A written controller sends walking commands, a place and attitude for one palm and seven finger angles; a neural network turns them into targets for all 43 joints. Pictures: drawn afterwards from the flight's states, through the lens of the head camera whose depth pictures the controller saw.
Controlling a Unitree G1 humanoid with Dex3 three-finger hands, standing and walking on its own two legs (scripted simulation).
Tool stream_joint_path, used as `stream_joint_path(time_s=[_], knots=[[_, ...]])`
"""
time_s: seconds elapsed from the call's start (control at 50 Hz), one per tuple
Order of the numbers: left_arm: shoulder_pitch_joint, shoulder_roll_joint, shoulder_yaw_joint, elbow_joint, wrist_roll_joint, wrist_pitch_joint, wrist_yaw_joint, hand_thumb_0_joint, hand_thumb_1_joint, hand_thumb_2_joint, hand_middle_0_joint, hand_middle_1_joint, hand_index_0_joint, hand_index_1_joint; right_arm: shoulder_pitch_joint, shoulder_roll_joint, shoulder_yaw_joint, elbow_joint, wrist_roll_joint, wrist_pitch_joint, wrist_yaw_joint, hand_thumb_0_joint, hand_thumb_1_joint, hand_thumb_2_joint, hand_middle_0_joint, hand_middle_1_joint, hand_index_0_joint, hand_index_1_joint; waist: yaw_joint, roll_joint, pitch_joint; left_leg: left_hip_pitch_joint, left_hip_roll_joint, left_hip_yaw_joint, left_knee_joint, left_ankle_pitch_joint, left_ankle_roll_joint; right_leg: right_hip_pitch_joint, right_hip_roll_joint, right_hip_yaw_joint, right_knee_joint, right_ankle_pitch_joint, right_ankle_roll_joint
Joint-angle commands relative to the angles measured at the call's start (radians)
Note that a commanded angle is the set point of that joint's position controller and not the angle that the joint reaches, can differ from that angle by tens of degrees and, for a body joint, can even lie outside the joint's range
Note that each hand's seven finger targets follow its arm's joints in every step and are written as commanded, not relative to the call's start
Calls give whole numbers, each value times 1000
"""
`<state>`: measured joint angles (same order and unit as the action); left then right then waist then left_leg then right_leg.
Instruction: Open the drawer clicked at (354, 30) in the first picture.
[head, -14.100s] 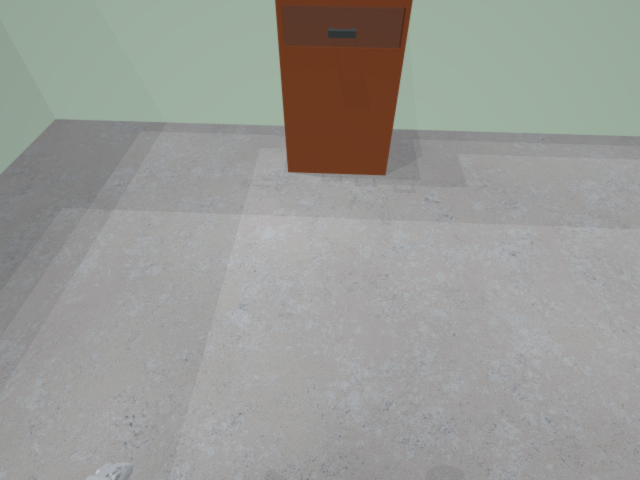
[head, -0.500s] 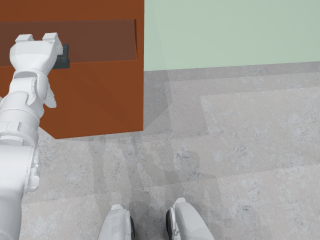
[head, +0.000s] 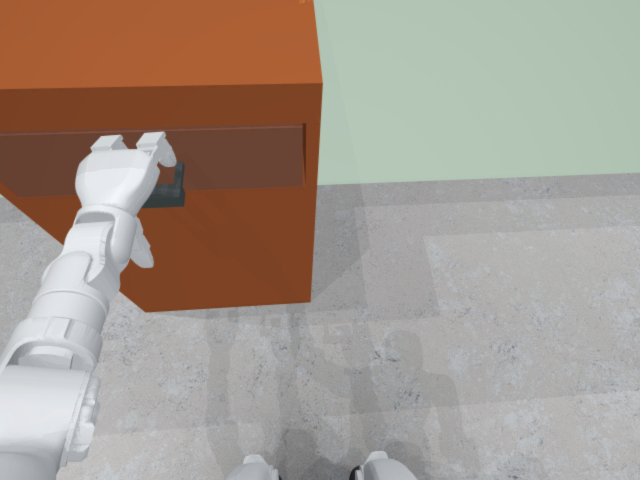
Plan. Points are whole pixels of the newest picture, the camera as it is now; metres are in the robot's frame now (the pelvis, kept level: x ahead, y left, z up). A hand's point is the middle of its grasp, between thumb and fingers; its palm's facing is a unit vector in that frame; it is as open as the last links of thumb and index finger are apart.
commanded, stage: lift the fingers back up to retry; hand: left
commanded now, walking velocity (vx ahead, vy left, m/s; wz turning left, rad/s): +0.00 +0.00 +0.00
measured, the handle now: (147, 183) +0.52 +0.23 -0.03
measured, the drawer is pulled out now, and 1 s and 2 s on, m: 0.00 0.00 0.00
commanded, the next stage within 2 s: re-aim the fingers above the handle in 0.12 s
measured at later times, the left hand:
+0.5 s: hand (120, 202) +0.45 +0.23 +0.03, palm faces -0.05 -0.01 -1.00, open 13.8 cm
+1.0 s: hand (126, 193) +0.47 +0.23 +0.03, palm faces -0.10 -0.02 -0.99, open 13.8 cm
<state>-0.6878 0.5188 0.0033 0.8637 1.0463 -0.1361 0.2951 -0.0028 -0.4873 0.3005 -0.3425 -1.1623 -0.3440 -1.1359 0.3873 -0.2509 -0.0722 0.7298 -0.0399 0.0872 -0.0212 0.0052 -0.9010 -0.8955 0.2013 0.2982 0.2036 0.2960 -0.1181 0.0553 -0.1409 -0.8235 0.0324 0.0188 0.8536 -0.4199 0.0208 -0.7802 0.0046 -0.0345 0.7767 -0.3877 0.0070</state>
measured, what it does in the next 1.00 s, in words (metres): stands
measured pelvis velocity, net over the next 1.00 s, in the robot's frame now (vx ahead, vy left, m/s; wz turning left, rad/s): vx -0.03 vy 0.00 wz -0.02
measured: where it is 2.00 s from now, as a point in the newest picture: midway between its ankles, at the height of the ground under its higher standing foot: outside the picture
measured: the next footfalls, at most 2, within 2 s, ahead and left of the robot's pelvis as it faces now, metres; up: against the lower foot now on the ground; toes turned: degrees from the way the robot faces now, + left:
none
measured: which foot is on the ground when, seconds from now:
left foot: down 0.00-1.00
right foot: down 0.00-1.00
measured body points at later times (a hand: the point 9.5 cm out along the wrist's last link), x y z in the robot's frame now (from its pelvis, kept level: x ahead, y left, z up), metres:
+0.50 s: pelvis +0.00 -0.02 +0.00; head +0.09 -0.02 +0.44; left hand +0.45 +0.23 +0.09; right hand +0.03 -0.30 -0.13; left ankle -0.03 +0.10 -0.70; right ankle -0.03 -0.14 -0.70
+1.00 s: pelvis -0.03 +0.00 +0.00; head +0.09 -0.01 +0.43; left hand +0.47 +0.23 +0.08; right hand -0.07 -0.28 -0.12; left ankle -0.03 +0.10 -0.70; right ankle -0.03 -0.14 -0.70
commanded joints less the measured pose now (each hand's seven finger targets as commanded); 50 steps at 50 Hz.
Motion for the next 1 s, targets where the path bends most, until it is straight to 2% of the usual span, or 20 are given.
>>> stream_joint_path(time_s=[0.0,0.04,0.06,0.12,0.14,0.16,0.2,0.3,0.34,0.42,0.5,0.52,0.62,0.68,0.7,0.8,0.82,0.9,0.92,0.98], knots=[[-503,223,67,-159,16,45,107,0,-500,300,-300,-1200,-300,-1200,135,-169,-54,-16,-2,13,7,0,-900,-900,200,300,200,300,-9,114,-482,521,-14,-51,-22,827,-5,133,63,-38,-41,479,-32],[-438,187,37,-7,29,125,100,0,-500,300,-300,-1200,-300,-1200,128,-175,-50,-18,6,30,20,0,-900,-900,200,300,200,300,-3,41,-404,430,-23,-27,-60,696,5,181,60,-35,-64,471,-36],[-409,167,19,33,29,158,84,0,-500,300,-300,-1200,-300,-1200,127,-175,-46,-26,12,38,23,0,-900,-900,200,300,200,300,5,17,-401,411,-25,-19,-73,705,8,220,58,-30,-68,506,-38],[-419,209,46,-35,16,150,23,0,-500,300,-300,-1200,-300,-1200,113,-172,-48,-61,15,58,18,0,-900,-900,200,300,200,300,22,1,-484,444,-30,-1,-73,806,20,336,47,-4,-71,657,-30],[-414,227,54,-27,18,140,3,0,-500,300,-300,-1200,-300,-1200,103,-171,-43,-71,16,64,12,0,-900,-900,200,300,200,300,21,-26,-444,412,-34,4,-84,757,23,354,45,-3,-77,654,-29],[-410,199,27,-39,15,122,-16,0,-500,300,-300,-1200,-300,-1200,91,-170,-43,-86,19,66,7,0,-900,-900,200,300,200,300,13,-46,-412,396,-38,6,-97,702,26,358,44,-2,-90,634,-27],[-404,234,51,-53,19,68,-34,0,-500,300,-300,-1200,-300,-1200,79,-168,-41,-98,21,67,-6,0,-900,-900,200,300,200,300,15,-57,-377,378,-42,9,-107,629,30,352,42,7,-97,596,-30],[-383,272,107,-104,27,-27,-1,0,-500,300,-300,-1200,-300,-1200,66,-156,-51,-112,15,56,-16,0,-900,-900,200,300,200,300,33,-15,-412,370,-47,16,-86,616,27,330,41,17,-68,576,-31],[-432,242,70,-100,37,-24,26,0,-500,300,-300,-1200,-300,-1200,64,-154,-52,-104,17,51,-12,0,-900,-900,200,300,200,300,13,14,-384,355,-50,15,-78,559,22,276,43,13,-65,523,-33],[-498,273,81,-84,43,-4,58,0,-500,300,-300,-1200,-300,-1200,79,-159,-59,-85,16,43,-11,0,-900,-900,200,300,200,300,-2,21,-436,356,-56,15,-62,526,25,271,44,21,-60,506,-31],[-550,213,21,-65,26,10,42,0,-500,300,-300,-1200,-300,-1200,94,-158,-61,-70,20,36,-16,0,-900,-900,200,300,200,300,-29,29,-440,378,-56,8,-62,495,27,249,48,22,-76,472,-29],[-567,238,31,-48,25,12,36,0,-500,300,-300,-1200,-300,-1200,98,-164,-58,-65,23,34,-19,0,-900,-900,200,300,200,300,-36,17,-416,364,-55,7,-64,474,29,240,48,23,-82,458,-28],[-581,267,40,12,31,12,21,0,-500,300,-300,-1200,-300,-1200,108,-168,-47,-59,24,28,-26,0,-900,-900,200,300,200,300,-29,31,-382,325,-54,1,-76,410,27,209,50,17,-82,379,-33],[-564,348,98,60,37,22,24,0,-500,300,-300,-1200,-300,-1200,109,-178,-36,-65,22,28,-26,0,-900,-900,200,300,200,300,-7,17,-383,272,-55,1,-81,382,29,226,51,18,-72,355,-35],[-560,326,72,88,44,29,24,0,-500,300,-300,-1200,-300,-1200,110,-176,-34,-70,25,26,-26,0,-900,-900,200,300,200,300,-15,21,-367,257,-55,2,-82,363,28,211,51,15,-70,338,-34],[-539,386,112,96,47,32,16,0,-500,300,-300,-1200,-300,-1200,125,-187,-31,-80,23,21,-25,0,-900,-900,200,300,200,300,4,11,-427,236,-52,6,-75,361,30,238,52,19,-56,343,-31],[-554,353,84,95,45,29,12,0,-500,300,-300,-1200,-300,-1200,127,-186,-33,-79,24,18,-26,0,-900,-900,200,300,200,300,-12,14,-407,240,-48,9,-75,357,30,218,51,16,-62,339,-30],[-605,373,94,36,43,-4,9,0,-500,300,-300,-1200,-300,-1200,148,-190,-37,-69,21,12,-31,0,-900,-900,200,300,200,300,-20,35,-444,280,-41,-7,-68,376,29,187,55,14,-56,322,-32],[-597,341,77,35,41,-10,10,0,-500,300,-300,-1200,-300,-1200,152,-187,-41,-65,21,9,-30,0,-900,-900,200,300,200,300,-23,51,-443,301,-39,-10,-64,383,27,160,58,8,-55,307,-34],[-632,352,87,46,35,-17,19,0,-500,300,-300,-1200,-300,-1200,161,-192,-40,-47,18,6,-31,0,-900,-900,200,300,200,300,-38,33,-418,294,-36,-17,-58,374,28,130,59,5,-57,284,-34]])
